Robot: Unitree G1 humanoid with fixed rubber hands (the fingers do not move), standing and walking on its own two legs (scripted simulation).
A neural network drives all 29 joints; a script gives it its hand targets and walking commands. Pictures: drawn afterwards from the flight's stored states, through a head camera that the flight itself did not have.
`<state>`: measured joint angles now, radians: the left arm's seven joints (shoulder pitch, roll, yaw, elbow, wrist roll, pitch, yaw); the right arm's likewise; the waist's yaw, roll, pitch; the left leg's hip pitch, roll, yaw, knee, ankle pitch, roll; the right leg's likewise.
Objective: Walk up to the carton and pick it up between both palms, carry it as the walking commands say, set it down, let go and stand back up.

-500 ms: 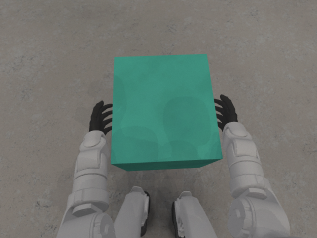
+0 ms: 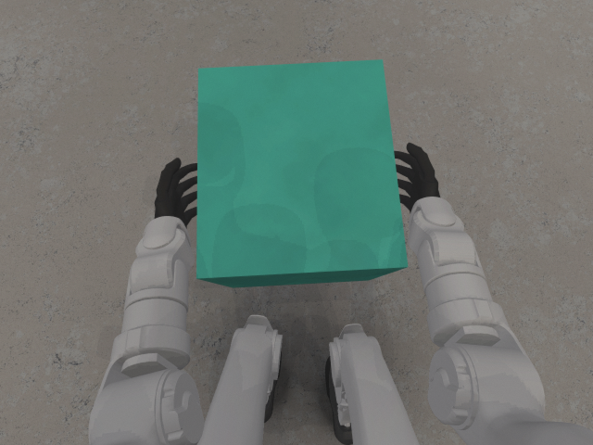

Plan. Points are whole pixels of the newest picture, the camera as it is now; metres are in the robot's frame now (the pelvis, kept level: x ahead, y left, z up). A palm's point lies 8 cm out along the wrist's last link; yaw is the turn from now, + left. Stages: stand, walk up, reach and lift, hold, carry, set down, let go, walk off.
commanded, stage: set down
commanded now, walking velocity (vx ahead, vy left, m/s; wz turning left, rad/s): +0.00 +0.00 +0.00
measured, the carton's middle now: (296, 190) +0.48 +0.03 -0.15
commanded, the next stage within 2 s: none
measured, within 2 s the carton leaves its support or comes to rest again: rests again in 1.86 s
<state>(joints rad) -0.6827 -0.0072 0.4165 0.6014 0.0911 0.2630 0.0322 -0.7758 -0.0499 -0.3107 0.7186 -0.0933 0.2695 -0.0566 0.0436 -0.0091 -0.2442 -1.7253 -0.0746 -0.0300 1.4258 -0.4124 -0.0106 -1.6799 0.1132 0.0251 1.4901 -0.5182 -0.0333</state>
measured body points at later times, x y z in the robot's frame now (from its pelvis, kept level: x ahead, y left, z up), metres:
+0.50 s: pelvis -0.03 +0.01 -0.08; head +0.24 +0.00 +0.29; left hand +0.44 +0.19 -0.17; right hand +0.47 -0.15 -0.17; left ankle +0.10 +0.11 -0.55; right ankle +0.06 -0.09 -0.55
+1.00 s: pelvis -0.04 +0.01 -0.14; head +0.28 -0.01 +0.18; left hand +0.46 +0.19 -0.26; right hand +0.50 -0.15 -0.27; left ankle +0.10 +0.11 -0.55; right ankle +0.06 -0.09 -0.55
